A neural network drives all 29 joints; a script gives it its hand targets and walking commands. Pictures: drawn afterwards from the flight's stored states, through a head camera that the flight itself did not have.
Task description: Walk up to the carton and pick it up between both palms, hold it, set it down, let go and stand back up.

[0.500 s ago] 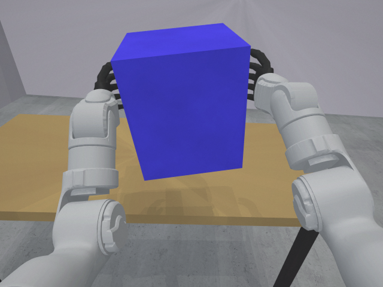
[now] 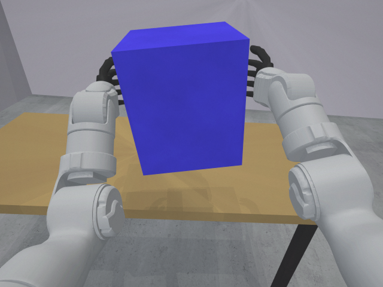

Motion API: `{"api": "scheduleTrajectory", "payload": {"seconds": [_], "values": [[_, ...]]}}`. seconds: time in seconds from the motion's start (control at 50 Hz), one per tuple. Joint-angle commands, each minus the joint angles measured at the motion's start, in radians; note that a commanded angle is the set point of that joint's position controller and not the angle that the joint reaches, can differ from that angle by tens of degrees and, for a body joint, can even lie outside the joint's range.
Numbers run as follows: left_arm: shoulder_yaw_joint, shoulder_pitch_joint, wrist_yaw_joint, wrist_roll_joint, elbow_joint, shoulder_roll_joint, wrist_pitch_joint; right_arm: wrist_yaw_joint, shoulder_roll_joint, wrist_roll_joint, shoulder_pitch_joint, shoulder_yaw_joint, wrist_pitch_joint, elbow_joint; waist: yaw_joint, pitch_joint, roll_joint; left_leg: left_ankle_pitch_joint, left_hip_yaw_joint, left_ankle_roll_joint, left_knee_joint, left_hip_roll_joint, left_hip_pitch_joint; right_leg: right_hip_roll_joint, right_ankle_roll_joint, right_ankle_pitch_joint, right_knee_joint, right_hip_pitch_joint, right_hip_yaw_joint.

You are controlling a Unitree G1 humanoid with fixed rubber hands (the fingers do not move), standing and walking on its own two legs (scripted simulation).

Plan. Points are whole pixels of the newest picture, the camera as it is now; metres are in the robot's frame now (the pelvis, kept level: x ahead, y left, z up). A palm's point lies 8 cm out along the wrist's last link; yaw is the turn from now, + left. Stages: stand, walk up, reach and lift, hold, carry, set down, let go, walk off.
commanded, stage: hold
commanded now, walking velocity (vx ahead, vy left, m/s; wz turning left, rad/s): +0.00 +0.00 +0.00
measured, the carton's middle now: (185, 96) +0.41 +0.00 +0.29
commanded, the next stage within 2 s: none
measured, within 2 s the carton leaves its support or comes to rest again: neither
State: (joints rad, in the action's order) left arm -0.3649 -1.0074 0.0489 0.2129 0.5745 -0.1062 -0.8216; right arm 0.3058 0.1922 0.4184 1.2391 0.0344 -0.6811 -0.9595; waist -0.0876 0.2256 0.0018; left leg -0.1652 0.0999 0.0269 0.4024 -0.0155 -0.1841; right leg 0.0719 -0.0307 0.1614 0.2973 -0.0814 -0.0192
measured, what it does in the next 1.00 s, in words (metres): stands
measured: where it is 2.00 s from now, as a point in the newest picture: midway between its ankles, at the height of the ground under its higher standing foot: outside the picture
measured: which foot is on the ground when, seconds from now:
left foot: down 0.00-1.00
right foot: down 0.00-1.00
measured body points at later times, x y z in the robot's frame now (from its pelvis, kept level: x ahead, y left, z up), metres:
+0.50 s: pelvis +0.01 +0.01 +0.00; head -0.09 +0.03 +0.44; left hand +0.41 +0.17 +0.30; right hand +0.39 -0.13 +0.33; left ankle +0.04 +0.13 -0.75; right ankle +0.00 -0.10 -0.75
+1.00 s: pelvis +0.02 +0.01 +0.00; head -0.09 +0.03 +0.44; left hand +0.40 +0.16 +0.30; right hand +0.39 -0.14 +0.32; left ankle +0.04 +0.13 -0.75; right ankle +0.00 -0.10 -0.75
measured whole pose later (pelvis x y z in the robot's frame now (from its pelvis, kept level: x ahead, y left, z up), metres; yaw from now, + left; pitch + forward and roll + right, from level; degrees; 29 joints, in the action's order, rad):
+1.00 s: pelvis +0.02 +0.01 +0.00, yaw -1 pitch -5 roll -2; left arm -0.34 -0.91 0.06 0.24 0.41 -0.06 -0.88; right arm 0.30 0.20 0.47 1.15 0.07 -0.70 -0.85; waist -0.10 0.19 0.01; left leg -0.22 0.08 0.00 0.43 -0.01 -0.12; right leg 0.06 -0.01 0.19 0.29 0.00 -0.04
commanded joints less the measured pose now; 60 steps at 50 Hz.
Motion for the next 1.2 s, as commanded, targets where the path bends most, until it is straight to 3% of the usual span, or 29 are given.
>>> {"api": "scheduleTrajectory", "payload": {"seconds": [0.0,0.06,0.12,0.16,0.22,0.24,0.26,0.32,0.42,0.56,0.7,0.84,0.98,1.18], "values": [[0.283,-1.011,-0.172,-0.217,-0.155,0.526,0.095,-0.174,-0.689,0.149,0.738,0.064,0.032,0.257,0.004,0.260,0.025,0.048,-0.035,0.003,-0.067,0.041,0.074,-0.024,0.074,-0.053,-0.064,-0.003,-0.026],[0.287,-0.990,-0.171,-0.224,-0.137,0.537,0.096,-0.170,-0.677,0.158,0.734,0.066,0.034,0.257,-0.003,0.284,0.049,0.079,-0.037,0.012,-0.056,0.047,0.072,-0.023,0.076,-0.093,-0.057,0.008,-0.026],[0.255,-0.971,-0.178,-0.210,-0.061,0.522,0.094,-0.171,-0.674,0.146,0.754,0.053,0.035,0.234,0.007,0.228,0.032,-0.004,-0.040,0.001,-0.072,0.047,0.031,-0.032,0.074,-0.010,-0.078,-0.012,-0.032],[0.293,-1.014,-0.175,-0.230,-0.095,0.549,0.104,-0.177,-0.677,0.145,0.771,0.049,0.044,0.256,-0.007,0.265,0.046,0.018,-0.034,0.006,-0.072,0.034,0.041,-0.022,0.065,-0.009,-0.070,-0.015,-0.026],[0.271,-1.022,-0.170,-0.226,-0.090,0.539,0.108,-0.179,-0.667,0.137,0.758,0.039,0.039,0.225,-0.004,0.245,0.036,0.007,-0.038,0.006,-0.074,0.040,0.043,-0.025,0.066,-0.006,-0.070,-0.019,-0.026],[0.194,-0.960,-0.174,-0.175,0.044,0.484,0.097,-0.174,-0.615,0.100,0.758,-0.025,0.046,0.158,0.008,0.159,0.043,-0.028,-0.050,-0.001,-0.060,0.063,0.046,-0.033,0.070,0.090,-0.103,-0.127,-0.020],[0.189,-0.963,-0.182,-0.176,0.021,0.481,0.106,-0.174,-0.630,0.090,0.771,-0.024,0.056,0.156,0.003,0.178,0.007,-0.023,-0.045,-0.007,-0.066,0.055,0.047,-0.029,0.072,0.105,-0.095,-0.116,-0.010],[0.222,-0.993,-0.182,-0.203,-0.033,0.503,0.119,-0.170,-0.633,0.111,0.766,-0.015,0.064,0.187,0.003,0.266,0.053,0.033,-0.040,0.009,-0.055,0.052,0.073,-0.029,0.068,0.018,-0.082,-0.066,-0.017],[0.282,-0.959,-0.168,-0.226,-0.133,0.542,0.113,-0.153,-0.627,0.168,0.737,0.057,0.059,0.288,-0.026,0.376,0.075,0.212,-0.036,0.039,-0.017,0.052,0.149,-0.014,0.083,-0.236,-0.042,0.042,-0.010],[0.349,-0.875,-0.170,-0.226,-0.267,0.565,0.071,-0.148,-0.594,0.191,0.645,0.102,0.032,0.364,-0.046,0.326,0.100,0.305,-0.027,0.069,-0.010,0.037,0.176,0.001,0.067,-0.263,-0.035,0.071,-0.003],[0.392,-0.869,-0.147,-0.226,-0.384,0.575,0.040,-0.159,-0.618,0.227,0.638,0.160,0.018,0.449,-0.025,0.318,0.100,0.413,-0.020,0.074,0.021,0.028,0.227,0.021,0.070,-0.324,-0.018,0.070,0.008],[0.373,-0.827,-0.154,-0.186,-0.355,0.564,0.018,-0.166,-0.626,0.214,0.628,0.169,0.007,0.435,-0.005,0.262,0.060,0.355,-0.026,0.054,0.001,0.026,0.217,0.016,0.075,-0.312,-0.028,0.064,-0.003],[0.344,-0.844,-0.175,-0.173,-0.281,0.556,0.023,-0.164,-0.641,0.184,0.654,0.137,0.009,0.390,-0.006,0.219,0.028,0.248,-0.036,0.035,-0.026,0.034,0.182,0.000,0.080,-0.260,-0.050,0.038,-0.014],[0.300,-0.911,-0.189,-0.186,-0.176,0.541,0.056,-0.165,-0.650,0.147,0.699,0.075,0.024,0.310,-0.007,0.229,0.036,0.109,-0.044,0.018,-0.052,0.043,0.121,-0.018,0.078,-0.132,-0.070,-0.010,-0.019]]}}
